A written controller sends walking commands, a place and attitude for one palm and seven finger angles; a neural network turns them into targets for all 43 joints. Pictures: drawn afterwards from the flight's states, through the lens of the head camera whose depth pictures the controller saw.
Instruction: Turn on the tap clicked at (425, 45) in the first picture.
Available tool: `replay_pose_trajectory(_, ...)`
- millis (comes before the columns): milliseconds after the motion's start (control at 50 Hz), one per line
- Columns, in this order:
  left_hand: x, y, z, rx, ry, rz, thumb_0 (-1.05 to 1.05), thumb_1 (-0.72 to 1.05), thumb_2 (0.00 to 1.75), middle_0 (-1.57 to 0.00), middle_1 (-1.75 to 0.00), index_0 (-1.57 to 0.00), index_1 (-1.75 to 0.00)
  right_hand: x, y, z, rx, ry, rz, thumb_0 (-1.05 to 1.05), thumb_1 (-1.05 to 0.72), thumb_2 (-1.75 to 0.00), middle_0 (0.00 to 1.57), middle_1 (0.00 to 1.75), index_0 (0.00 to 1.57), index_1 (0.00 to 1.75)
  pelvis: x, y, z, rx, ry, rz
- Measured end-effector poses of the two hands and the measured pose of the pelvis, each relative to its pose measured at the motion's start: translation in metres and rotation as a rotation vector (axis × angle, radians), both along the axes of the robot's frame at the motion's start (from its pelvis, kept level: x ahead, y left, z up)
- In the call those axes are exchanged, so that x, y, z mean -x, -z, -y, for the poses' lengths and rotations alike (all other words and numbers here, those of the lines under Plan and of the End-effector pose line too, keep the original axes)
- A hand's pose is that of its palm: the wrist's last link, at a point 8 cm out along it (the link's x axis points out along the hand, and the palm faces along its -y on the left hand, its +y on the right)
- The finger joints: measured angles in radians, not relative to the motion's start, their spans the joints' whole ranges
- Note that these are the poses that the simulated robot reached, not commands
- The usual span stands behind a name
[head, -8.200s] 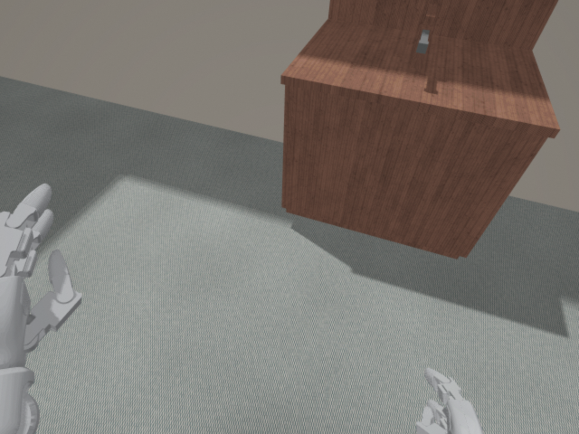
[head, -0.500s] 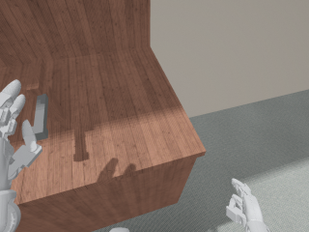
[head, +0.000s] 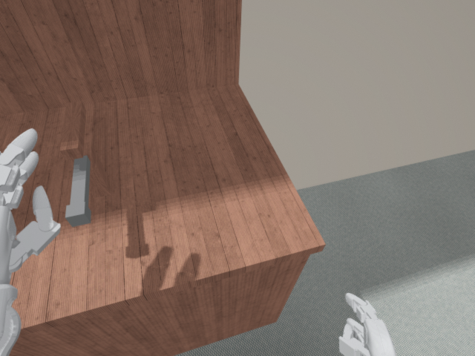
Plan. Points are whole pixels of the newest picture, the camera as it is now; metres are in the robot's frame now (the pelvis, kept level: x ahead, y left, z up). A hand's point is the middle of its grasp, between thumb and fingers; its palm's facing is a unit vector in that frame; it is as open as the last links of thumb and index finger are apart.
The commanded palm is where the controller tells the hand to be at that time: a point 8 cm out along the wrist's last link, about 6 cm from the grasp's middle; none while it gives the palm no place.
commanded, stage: come to a stop and stand still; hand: left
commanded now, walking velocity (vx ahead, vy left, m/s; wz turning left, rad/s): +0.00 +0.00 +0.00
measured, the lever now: (78, 214) +0.30 +0.30 +0.07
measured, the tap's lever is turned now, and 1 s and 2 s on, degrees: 0 0 0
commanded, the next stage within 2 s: look again from close up in 0.02 s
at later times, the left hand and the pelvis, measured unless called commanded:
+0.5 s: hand (35, 209) +0.24 +0.29 +0.17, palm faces +0.38 -0.80 -0.46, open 7.4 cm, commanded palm +0.17 +0.31 +0.17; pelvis +0.01 +0.03 +0.00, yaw -1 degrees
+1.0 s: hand (57, 251) +0.19 +0.23 +0.17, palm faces +0.25 -0.83 -0.50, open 7.4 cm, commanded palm +0.13 +0.28 +0.17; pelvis -0.03 +0.01 -0.01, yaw -1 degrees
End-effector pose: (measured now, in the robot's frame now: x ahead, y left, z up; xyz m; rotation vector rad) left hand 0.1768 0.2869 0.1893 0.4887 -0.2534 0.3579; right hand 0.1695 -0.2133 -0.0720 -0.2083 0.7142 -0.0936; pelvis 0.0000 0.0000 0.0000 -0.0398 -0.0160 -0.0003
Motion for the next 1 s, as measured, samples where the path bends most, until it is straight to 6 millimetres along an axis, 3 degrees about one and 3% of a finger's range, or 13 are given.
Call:
replay_pose_trajectory(60, -0.02, -0.029, -0.031, -0.129, -0.042, 0.113, 0.01, 0.88, 0.9, -0.22, -0.3, -0.22, -0.3, 0.005, 0.005, 0.009, 0.033, -0.022, -0.035, 0.02, -0.91, -0.9, 0.2, 0.3, 0.21, 0.3, 0.008, 0.003, 0.004, -0.005, -0.001, 0.006)
replay_pose_trajectory(100, -0.03, -0.034, -0.044, -0.124, -0.07, 0.149, 0.01, 0.89, 0.9, -0.21, -0.3, -0.21, -0.3, 0.009, 0.005, 0.016, 0.036, -0.014, -0.038, 0.02, -0.91, -0.9, 0.2, 0.3, 0.21, 0.3, 0.011, 0.003, 0.002, -0.011, 0.017, 0.004)
replay_pose_trajectory(140, -0.036, -0.024, -0.039, -0.086, -0.047, 0.123, 0.01, 0.89, 0.9, -0.21, -0.3, -0.21, -0.3, 0.014, 0.002, 0.022, 0.023, 0.016, -0.019, 0.02, -0.91, -0.9, 0.2, 0.3, 0.21, 0.3, 0.011, 0.003, -0.003, -0.016, 0.034, 0.003)
replay_pose_trajectory(240, -0.029, 0.029, 0.011, 0.01, 0.172, -0.089, 0.01, 0.9, 0.9, -0.2, -0.3, -0.2, -0.3, 0.029, -0.001, 0.023, 0.028, 0.086, 0.006, 0.02, -0.91, -0.9, 0.2, 0.3, 0.21, 0.3, 0.004, 0.003, -0.018, -0.021, 0.053, 0.001)
replay_pose_trajectory(280, -0.023, 0.044, 0.016, 0.028, 0.222, -0.158, 0.01, 0.9, 0.9, -0.21, -0.3, -0.2, -0.3, 0.033, -0.001, 0.019, 0.043, 0.103, -0.011, 0.02, -0.91, -0.9, 0.2, 0.3, 0.2, 0.3, 0.0, 0.004, -0.021, -0.023, 0.049, -0.001)
replay_pose_trajectory(320, -0.02, 0.051, 0.009, 0.022, 0.221, -0.18, 0.01, 0.89, 0.9, -0.21, -0.3, -0.21, -0.3, 0.036, -0.001, 0.012, 0.056, 0.104, -0.038, 0.02, -0.91, -0.9, 0.2, 0.3, 0.2, 0.3, -0.001, 0.004, -0.023, -0.025, 0.043, 0.0)
replay_pose_trajectory(380, -0.022, 0.044, -0.014, -0.015, 0.153, -0.134, 0.01, 0.88, 0.9, -0.22, -0.3, -0.22, -0.3, 0.034, 0.002, 0.0, 0.063, 0.072, -0.074, 0.02, -0.91, -0.9, 0.19, 0.3, 0.2, 0.3, -0.002, 0.004, -0.024, -0.023, 0.029, -0.003)
replay_pose_trajectory(440, -0.024, 0.023, -0.033, -0.066, 0.074, -0.037, 0.02, 0.88, 0.9, -0.22, -0.3, -0.22, -0.3, 0.025, 0.006, -0.014, 0.051, 0.018, -0.083, 0.02, -0.91, -0.9, 0.2, 0.3, 0.2, 0.3, -0.003, 0.004, -0.026, -0.016, 0.018, -0.006)
replay_pose_trajectory(520, -0.024, 0.0, -0.039, -0.091, 0.043, 0.08, 0.02, 0.89, 0.9, -0.21, -0.3, -0.21, -0.3, 0.006, 0.006, -0.03, 0.023, -0.037, -0.05, 0.02, -0.91, -0.9, 0.2, 0.3, 0.21, 0.3, -0.006, 0.004, -0.03, -0.011, 0.014, -0.01)
replay_pose_trajectory(640, -0.026, 0.009, -0.028, -0.043, 0.088, 0.059, 0.01, 0.89, 0.9, -0.21, -0.3, -0.21, -0.3, -0.02, -0.005, -0.043, -0.007, -0.062, 0.037, 0.02, -0.9, -0.9, 0.2, 0.3, 0.21, 0.3, -0.009, 0.003, -0.033, -0.018, 0.026, -0.018)
replay_pose_trajectory(720, -0.025, 0.02, -0.025, -0.033, 0.098, 0.004, 0.01, 0.89, 0.9, -0.21, -0.3, -0.21, -0.3, -0.028, -0.011, -0.043, -0.01, -0.075, 0.071, 0.02, -0.9, -0.9, 0.2, 0.3, 0.21, 0.3, -0.003, 0.003, -0.028, -0.016, 0.029, -0.022)
replay_pose_trajectory(860, -0.005, 0.018, -0.006, -0.059, 0.139, 0.007, 0.01, 0.89, 0.9, -0.21, -0.3, -0.21, -0.3, -0.015, -0.008, -0.024, 0.017, -0.097, 0.057, 0.01, -0.9, -0.9, 0.2, 0.3, 0.21, 0.3, 0.015, 0.007, -0.013, 0.01, 0.022, -0.029)
replay_pose_trajectory(1000, 0.019, 0.004, 0.008, -0.134, 0.211, 0.066, 0.01, 0.89, 0.9, -0.21, -0.3, -0.21, -0.3, 0.025, 0.003, 0.004, 0.073, -0.037, 0.009, 0.02, -0.91, -0.9, 0.2, 0.3, 0.21, 0.3, 0.035, 0.012, -0.007, 0.007, 0.023, -0.028)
